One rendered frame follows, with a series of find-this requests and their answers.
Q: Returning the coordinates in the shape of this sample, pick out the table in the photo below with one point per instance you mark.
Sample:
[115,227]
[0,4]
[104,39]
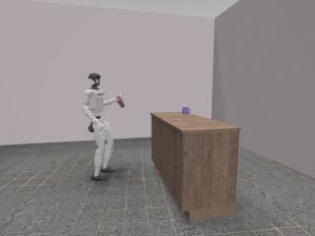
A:
[197,158]

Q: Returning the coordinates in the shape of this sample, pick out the left robot forearm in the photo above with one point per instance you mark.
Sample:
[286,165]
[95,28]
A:
[110,101]

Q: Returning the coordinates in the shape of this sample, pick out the robot left hand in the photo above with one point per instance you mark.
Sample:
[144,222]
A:
[123,98]

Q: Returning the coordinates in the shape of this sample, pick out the robot right upper arm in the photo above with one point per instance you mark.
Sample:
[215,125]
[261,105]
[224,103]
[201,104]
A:
[87,98]

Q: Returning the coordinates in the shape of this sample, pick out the robot right shin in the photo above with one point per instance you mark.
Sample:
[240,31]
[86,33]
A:
[98,161]

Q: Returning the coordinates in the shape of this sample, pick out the robot right foot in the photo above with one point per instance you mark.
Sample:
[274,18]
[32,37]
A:
[98,178]

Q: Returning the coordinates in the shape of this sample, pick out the sponge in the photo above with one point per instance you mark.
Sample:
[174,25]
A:
[120,102]

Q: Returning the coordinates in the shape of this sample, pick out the right robot forearm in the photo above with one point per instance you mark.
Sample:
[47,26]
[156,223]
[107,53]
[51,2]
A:
[90,115]

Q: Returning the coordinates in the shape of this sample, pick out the robot right hand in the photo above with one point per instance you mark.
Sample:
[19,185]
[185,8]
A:
[100,126]

